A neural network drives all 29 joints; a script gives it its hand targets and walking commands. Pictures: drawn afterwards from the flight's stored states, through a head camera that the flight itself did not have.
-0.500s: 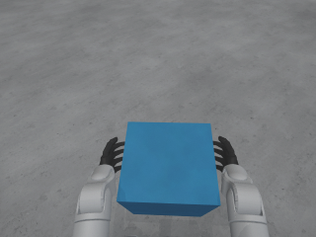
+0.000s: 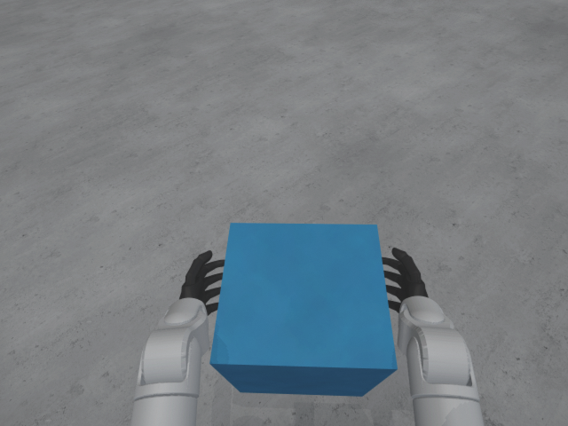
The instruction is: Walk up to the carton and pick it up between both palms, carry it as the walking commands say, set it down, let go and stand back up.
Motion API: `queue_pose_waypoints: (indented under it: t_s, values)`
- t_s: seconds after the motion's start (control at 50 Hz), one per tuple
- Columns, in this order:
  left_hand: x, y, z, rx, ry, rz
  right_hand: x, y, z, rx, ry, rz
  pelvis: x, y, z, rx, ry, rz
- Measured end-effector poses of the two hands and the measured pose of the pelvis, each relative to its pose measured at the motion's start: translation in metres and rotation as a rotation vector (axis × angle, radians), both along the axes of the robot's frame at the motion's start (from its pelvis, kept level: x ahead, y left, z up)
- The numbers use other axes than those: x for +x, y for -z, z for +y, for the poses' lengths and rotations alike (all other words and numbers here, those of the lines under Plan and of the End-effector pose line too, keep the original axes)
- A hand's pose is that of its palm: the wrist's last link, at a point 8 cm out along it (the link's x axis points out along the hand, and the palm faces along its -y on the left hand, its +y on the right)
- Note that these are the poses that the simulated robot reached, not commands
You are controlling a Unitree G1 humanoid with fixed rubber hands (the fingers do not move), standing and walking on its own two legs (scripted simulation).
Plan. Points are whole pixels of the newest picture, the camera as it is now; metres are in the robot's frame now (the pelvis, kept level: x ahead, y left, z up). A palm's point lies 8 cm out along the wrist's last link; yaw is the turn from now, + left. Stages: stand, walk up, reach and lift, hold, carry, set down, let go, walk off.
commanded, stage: carry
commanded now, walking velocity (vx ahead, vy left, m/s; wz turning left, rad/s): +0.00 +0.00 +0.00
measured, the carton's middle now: (301, 316) +0.29 +0.00 -0.05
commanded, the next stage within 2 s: none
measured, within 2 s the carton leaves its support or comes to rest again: neither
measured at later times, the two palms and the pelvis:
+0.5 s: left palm (211, 293) +0.30 +0.13 +0.01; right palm (415, 285) +0.31 -0.17 +0.02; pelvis +0.03 -0.02 -0.01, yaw +1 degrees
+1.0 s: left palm (202, 297) +0.28 +0.14 +0.03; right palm (413, 292) +0.29 -0.16 +0.03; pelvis +0.02 -0.01 -0.01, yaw +1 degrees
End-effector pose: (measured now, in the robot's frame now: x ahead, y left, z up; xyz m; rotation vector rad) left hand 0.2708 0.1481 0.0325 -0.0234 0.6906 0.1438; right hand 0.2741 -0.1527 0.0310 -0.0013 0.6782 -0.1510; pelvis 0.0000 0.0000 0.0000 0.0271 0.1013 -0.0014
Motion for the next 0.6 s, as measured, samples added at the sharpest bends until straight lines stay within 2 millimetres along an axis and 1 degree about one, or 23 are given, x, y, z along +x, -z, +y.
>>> queue_pose_waypoints:
  t_s: [0.04, 0.16, 0.24, 0.28, 0.32, 0.44, 0.54, 0.6]
  values:
    - [0.003, 0.0, -0.002, -0.007, -0.001, -0.003, 0.004, -0.002, -0.002, -0.007, -0.001, -0.004, 0.003, 0.0, -0.002, 0.003, -0.001, 0.005]
    - [0.012, 0.012, -0.002, -0.047, -0.012, 0.005, 0.016, -0.002, -0.001, -0.047, -0.012, 0.005, 0.014, 0.004, -0.004, 0.001, -0.008, 0.013]
    - [0.018, 0.011, -0.005, -0.015, 0.0, 0.006, 0.018, 0.006, -0.005, -0.016, 0.0, 0.006, 0.018, 0.007, -0.005, -0.006, 0.002, -0.009]
    - [0.021, 0.011, -0.009, 0.004, 0.002, -0.001, 0.021, 0.012, -0.009, 0.004, 0.002, -0.002, 0.021, 0.012, -0.008, 0.0, 0.003, -0.011]
    - [0.023, 0.009, -0.012, 0.018, 0.0, 0.003, 0.023, 0.015, -0.012, 0.02, 0.001, 0.003, 0.024, 0.012, -0.012, 0.0, -0.003, -0.007]
    - [0.027, 0.015, -0.018, -0.01, -0.009, 0.014, 0.029, 0.012, -0.018, -0.009, -0.008, 0.013, 0.029, 0.01, -0.019, 0.01, -0.007, 0.002]
    - [0.029, 0.021, -0.011, -0.043, -0.02, 0.016, 0.034, 0.008, -0.01, -0.044, -0.02, 0.015, 0.032, 0.011, -0.015, 0.001, -0.016, 0.006]
    - [0.03, 0.016, -0.006, -0.041, -0.019, 0.013, 0.035, 0.004, -0.006, -0.044, -0.02, 0.013, 0.033, 0.007, -0.011, -0.005, -0.014, 0.004]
